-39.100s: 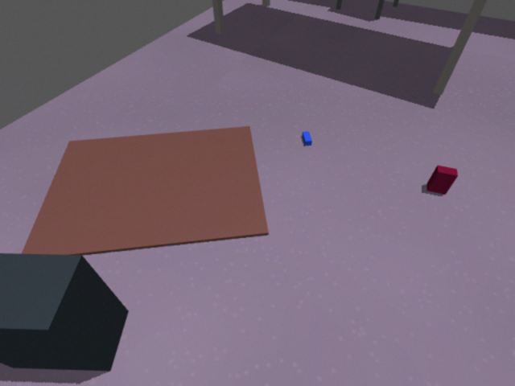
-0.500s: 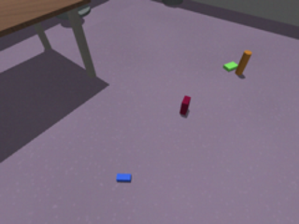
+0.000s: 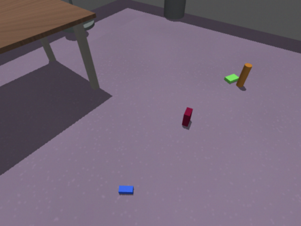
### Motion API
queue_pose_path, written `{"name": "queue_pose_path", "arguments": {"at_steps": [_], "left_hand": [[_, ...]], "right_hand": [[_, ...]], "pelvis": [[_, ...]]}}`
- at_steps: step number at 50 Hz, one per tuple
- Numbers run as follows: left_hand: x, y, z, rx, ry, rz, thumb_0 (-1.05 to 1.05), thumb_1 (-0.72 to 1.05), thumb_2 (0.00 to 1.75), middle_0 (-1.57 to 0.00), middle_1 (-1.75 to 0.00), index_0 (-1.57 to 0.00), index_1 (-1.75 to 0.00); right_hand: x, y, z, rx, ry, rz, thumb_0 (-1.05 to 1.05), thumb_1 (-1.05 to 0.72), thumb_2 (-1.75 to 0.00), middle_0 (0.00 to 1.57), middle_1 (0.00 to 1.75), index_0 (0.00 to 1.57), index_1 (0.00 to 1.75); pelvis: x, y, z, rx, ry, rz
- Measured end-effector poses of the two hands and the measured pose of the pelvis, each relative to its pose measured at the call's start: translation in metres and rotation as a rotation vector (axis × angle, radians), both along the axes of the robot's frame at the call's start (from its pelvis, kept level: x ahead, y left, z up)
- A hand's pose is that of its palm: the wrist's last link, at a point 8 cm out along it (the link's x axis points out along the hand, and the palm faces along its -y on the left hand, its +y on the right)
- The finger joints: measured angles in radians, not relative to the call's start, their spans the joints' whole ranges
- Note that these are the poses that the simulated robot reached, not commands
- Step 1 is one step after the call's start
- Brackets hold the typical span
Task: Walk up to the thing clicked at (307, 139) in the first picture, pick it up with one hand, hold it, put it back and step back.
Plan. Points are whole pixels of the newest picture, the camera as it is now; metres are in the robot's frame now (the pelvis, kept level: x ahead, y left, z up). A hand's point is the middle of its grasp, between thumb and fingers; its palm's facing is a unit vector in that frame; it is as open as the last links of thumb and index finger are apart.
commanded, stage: walk up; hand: left
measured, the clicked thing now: (126, 189) +0.50 +0.17 -0.78
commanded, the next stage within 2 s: stand in 0.54 s
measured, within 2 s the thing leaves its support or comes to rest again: neither
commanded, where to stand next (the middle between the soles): +0.10 -0.05 m, yaw -3 degrees
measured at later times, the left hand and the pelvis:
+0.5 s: hand out of the picture +0.09 +0.25 -0.15, palm faces +0.01 -0.94 -0.34, open 7.4 cm; pelvis +0.01 +0.00 +0.00, yaw +1 degrees
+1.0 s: hand out of the picture +0.08 +0.24 -0.15, palm faces -0.03 -0.94 -0.33, open 7.4 cm; pelvis +0.00 -0.01 +0.00, yaw +0 degrees
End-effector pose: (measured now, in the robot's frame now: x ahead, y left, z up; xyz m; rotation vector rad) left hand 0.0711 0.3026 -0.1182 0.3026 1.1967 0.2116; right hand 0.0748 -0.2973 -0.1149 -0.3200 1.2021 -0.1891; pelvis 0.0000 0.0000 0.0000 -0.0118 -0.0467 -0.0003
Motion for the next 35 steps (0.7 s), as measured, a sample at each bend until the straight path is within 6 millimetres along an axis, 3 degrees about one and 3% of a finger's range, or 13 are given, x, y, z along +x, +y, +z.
{"name": "queue_pose_path", "arguments": {"at_steps": [23, 35], "left_hand": [[0.015, -0.008, 0.003, 0.001, 0.008, 0.014, 0.01, 0.91, 0.89, -0.2, -0.3, -0.2, -0.3], [0.015, -0.013, 0.002, -0.007, 0.019, -0.002, 0.01, 0.91, 0.89, -0.2, -0.3, -0.2, -0.3]], "right_hand": [[0.017, 0.0, -0.003, 0.013, 0.008, -0.007, 0.01, -0.9, -0.9, 0.2, 0.3, 0.2, 0.3], [0.017, -0.005, 0.0, 0.0, -0.001, -0.006, 0.01, -0.9, -0.9, 0.2, 0.3, 0.2, 0.3]], "pelvis": [[0.014, -0.004, 0.002, 0.005, 0.005, 0.011], [0.01, -0.007, 0.003, 0.01, 0.004, 0.001]]}}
